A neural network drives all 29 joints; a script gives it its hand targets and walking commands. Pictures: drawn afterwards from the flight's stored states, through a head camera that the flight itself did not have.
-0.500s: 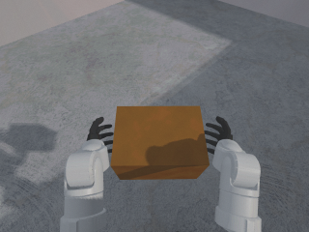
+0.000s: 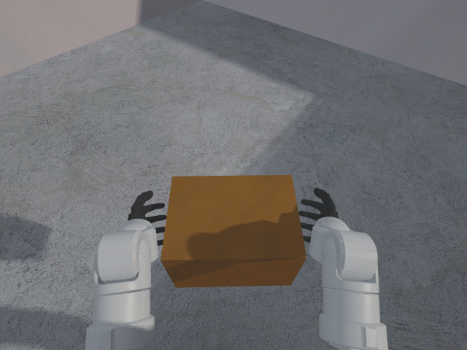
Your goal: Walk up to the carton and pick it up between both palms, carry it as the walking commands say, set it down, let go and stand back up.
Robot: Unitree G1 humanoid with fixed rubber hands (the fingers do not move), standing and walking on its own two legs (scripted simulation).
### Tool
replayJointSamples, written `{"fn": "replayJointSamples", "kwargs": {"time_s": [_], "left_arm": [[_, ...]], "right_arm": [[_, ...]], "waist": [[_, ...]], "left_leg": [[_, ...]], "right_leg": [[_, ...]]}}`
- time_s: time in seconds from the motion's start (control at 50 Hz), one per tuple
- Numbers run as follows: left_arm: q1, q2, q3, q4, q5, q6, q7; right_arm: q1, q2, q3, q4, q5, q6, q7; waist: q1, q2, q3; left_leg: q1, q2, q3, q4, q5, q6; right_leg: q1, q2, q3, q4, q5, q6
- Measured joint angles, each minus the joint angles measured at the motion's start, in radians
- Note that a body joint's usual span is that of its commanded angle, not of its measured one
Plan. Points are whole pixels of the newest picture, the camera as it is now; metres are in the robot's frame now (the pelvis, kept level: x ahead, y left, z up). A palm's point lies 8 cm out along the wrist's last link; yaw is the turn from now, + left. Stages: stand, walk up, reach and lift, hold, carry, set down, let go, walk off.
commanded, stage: carry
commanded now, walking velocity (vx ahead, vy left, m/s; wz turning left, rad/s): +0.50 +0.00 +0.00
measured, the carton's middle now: (232, 232) +0.34 -0.01 -0.01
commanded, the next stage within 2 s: none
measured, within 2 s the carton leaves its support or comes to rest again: neither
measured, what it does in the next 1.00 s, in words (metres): walks ahead: right foot, then left foot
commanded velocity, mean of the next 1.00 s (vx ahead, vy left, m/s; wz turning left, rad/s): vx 0.15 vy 0.00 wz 0.00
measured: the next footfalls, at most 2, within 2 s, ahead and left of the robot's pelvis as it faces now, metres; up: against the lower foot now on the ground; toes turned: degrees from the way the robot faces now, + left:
right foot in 0.34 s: +0.46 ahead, -0.12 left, +0.00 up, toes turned -5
left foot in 0.76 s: +0.67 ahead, +0.10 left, +0.00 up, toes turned +10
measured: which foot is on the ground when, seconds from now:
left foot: down 0.00-0.38, up 0.40-0.74, down 0.76-1.00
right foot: up 0.00-0.32, down 0.34-0.80, up 0.82-0.98, down 1.00-1.00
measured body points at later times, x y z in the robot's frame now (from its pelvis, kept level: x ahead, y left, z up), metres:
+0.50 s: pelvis +0.37 -0.05 +0.02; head +0.42 -0.05 +0.47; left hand +0.66 +0.13 +0.06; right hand +0.68 -0.18 +0.05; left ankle +0.25 +0.06 -0.63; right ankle +0.42 -0.12 -0.73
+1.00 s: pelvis +0.63 -0.01 +0.01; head +0.66 +0.00 +0.46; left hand +0.93 +0.14 +0.06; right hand +0.93 -0.16 +0.07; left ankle +0.63 +0.09 -0.73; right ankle +0.64 -0.14 -0.73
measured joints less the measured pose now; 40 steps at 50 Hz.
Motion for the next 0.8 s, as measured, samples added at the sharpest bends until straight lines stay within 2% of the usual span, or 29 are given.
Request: {"fn": "replayJointSamples", "kwargs": {"time_s": [0.02, 0.06, 0.14, 0.2, 0.32, 0.34, 0.36, 0.38, 0.4, 0.42, 0.44, 0.48, 0.52, 0.58, 0.64, 0.7, 0.74, 0.76, 0.8], "left_arm": [[0.005, -0.002, 0.001, 0.006, -0.004, 0.004, 0.004], [0.025, -0.016, -0.007, -0.004, -0.011, 0.008, 0.021], [0.042, -0.021, -0.040, -0.049, -0.029, -0.001, 0.044], [0.040, -0.020, -0.047, -0.092, -0.032, -0.007, 0.050], [0.029, -0.024, -0.044, -0.152, -0.037, -0.003, 0.063], [0.022, -0.026, -0.043, -0.146, -0.037, 0.000, 0.064], [0.020, -0.026, -0.048, -0.124, -0.036, -0.010, 0.063], [0.014, -0.028, -0.052, -0.095, -0.031, -0.022, 0.060], [0.003, -0.031, -0.046, -0.066, -0.022, -0.026, 0.054], [-0.009, -0.035, -0.036, -0.039, -0.019, -0.025, 0.051], [-0.018, -0.038, -0.031, -0.013, -0.018, -0.024, 0.049], [-0.012, -0.037, -0.040, 0.014, -0.028, -0.023, 0.057], [0.014, -0.028, -0.052, -0.004, -0.038, -0.018, 0.056], [0.040, -0.021, -0.057, -0.080, -0.050, -0.016, 0.053], [0.022, -0.026, -0.053, -0.128, -0.043, -0.013, 0.048], [0.006, -0.031, -0.054, -0.131, -0.022, -0.015, 0.026], [0.006, -0.032, -0.055, -0.118, -0.008, -0.018, 0.010], [0.009, -0.030, -0.054, -0.110, 0.000, -0.019, 0.002], [0.010, -0.028, -0.038, -0.091, 0.008, -0.021, -0.002]], "right_arm": [[0.008, -0.002, 0.003, 0.004, 0.005, 0.004, -0.004], [0.036, -0.011, 0.004, -0.015, 0.023, 0.012, -0.010], [0.051, -0.015, -0.013, -0.071, 0.051, 0.013, -0.016], [0.040, -0.011, -0.017, -0.102, 0.054, 0.004, -0.009], [0.011, -0.003, -0.017, -0.135, 0.010, 0.000, 0.039], [0.012, -0.003, -0.017, -0.133, -0.002, 0.000, 0.049], [0.011, -0.007, -0.022, -0.124, -0.014, -0.003, 0.059], [0.008, -0.008, -0.033, -0.108, -0.026, -0.007, 0.068], [0.007, -0.006, -0.040, -0.089, -0.038, -0.010, 0.074], [0.011, -0.005, -0.044, -0.076, -0.042, -0.011, 0.072], [0.020, -0.007, -0.045, -0.070, -0.043, -0.008, 0.068], [0.049, -0.015, -0.038, -0.069, -0.038, -0.003, 0.063], [0.066, -0.019, -0.022, -0.086, -0.012, 0.008, 0.037], [0.061, -0.017, -0.004, -0.140, 0.027, 0.018, 0.001], [0.059, -0.017, -0.002, -0.186, 0.044, 0.005, -0.006], [0.062, -0.017, -0.004, -0.212, 0.047, 0.006, -0.012], [0.056, -0.016, -0.007, -0.210, 0.042, 0.017, -0.015], [0.049, -0.014, -0.008, -0.200, 0.038, 0.023, -0.015], [0.036, -0.010, -0.005, -0.154, 0.035, 0.012, -0.015]], "waist": [[0.006, 0.010, 0.018], [0.017, 0.021, 0.052], [0.030, 0.020, 0.111], [0.048, 0.016, 0.126], [0.072, 0.032, 0.054], [0.071, 0.027, 0.034], [0.079, 0.053, 0.019], [0.084, 0.086, 0.019], [0.086, 0.089, 0.030], [0.081, 0.071, 0.047], [0.071, 0.050, 0.064], [0.047, 0.013, 0.094], [0.040, -0.005, 0.117], [0.030, 0.014, 0.153], [0.011, 0.034, 0.158], [-0.001, 0.026, 0.114], [-0.003, 0.018, 0.071], [0.000, 0.022, 0.047], [0.002, -0.008, 0.008]], "left_leg": [[0.034, 0.007, -0.008, -0.025, -0.006, -0.018], [0.106, 0.011, -0.019, -0.082, -0.015, -0.030], [0.239, 0.007, -0.045, -0.166, -0.051, -0.041], [0.340, 0.011, -0.057, -0.212, -0.094, -0.064], [0.508, 0.031, -0.066, -0.218, -0.246, -0.126], [0.521, 0.033, -0.064, -0.179, -0.283, -0.134], [0.513, 0.061, -0.062, -0.101, -0.318, -0.139], [0.472, 0.095, -0.070, 0.033, -0.271, -0.128], [0.407, 0.090, -0.096, 0.195, -0.289, -0.123], [0.331, 0.059, -0.119, 0.345, -0.323, -0.115], [0.249, 0.029, -0.129, 0.472, -0.348, -0.109], [0.110, -0.007, -0.117, 0.589, -0.345, -0.101], [0.024, -0.017, -0.097, 0.521, -0.312, -0.102], [-0.058, -0.003, -0.107, 0.368, -0.232, -0.112], [-0.107, 0.012, -0.109, 0.256, -0.121, -0.120], [-0.100, 0.007, -0.083, 0.121, 0.000, -0.121], [-0.046, -0.004, -0.058, -0.010, 0.135, -0.118], [-0.004, 0.000, -0.049, -0.075, 0.226, -0.104], [0.034, -0.009, -0.031, -0.078, 0.105, -0.052]], "right_leg": [[-0.077, 0.012, 0.004, 0.087, 0.017, -0.008], [-0.196, 0.006, 0.001, 0.094, 0.074, -0.013], [-0.350, -0.037, 0.004, -0.087, 0.148, -0.002], [-0.395, -0.056, -0.006, -0.261, 0.253, 0.004], [-0.310, -0.024, -0.102, -0.584, 0.498, -0.014], [-0.270, -0.016, -0.118, -0.627, 0.527, -0.020], [-0.245, 0.005, -0.134, -0.619, 0.483, -0.061], [-0.232, 0.027, -0.149, -0.593, 0.436, -0.084], [-0.218, 0.027, -0.147, -0.578, 0.400, -0.094], [-0.198, 0.012, -0.137, -0.579, 0.378, -0.096], [-0.175, -0.006, -0.121, -0.598, 0.393, -0.066], [-0.110, -0.035, -0.106, -0.652, 0.380, -0.060], [-0.055, -0.046, -0.086, -0.699, 0.357, -0.061], [0.011, -0.029, -0.057, -0.739, 0.333, -0.056], [0.078, -0.009, -0.051, -0.766, 0.297, -0.047], [0.132, -0.001, -0.054, -0.771, 0.240, -0.032], [0.151, 0.002, -0.058, -0.723, 0.178, -0.020], [0.148, 0.007, -0.066, -0.671, 0.138, -0.010], [0.098, -0.017, -0.062, -0.522, 0.145, 0.012]]}}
